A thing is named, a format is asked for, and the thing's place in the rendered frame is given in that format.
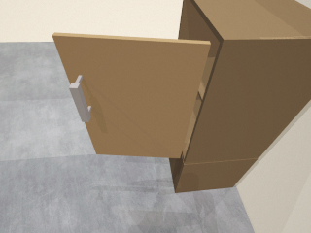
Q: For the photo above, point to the handle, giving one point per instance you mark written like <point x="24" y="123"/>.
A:
<point x="79" y="99"/>

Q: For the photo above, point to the cupboard door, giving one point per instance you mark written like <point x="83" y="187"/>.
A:
<point x="141" y="90"/>

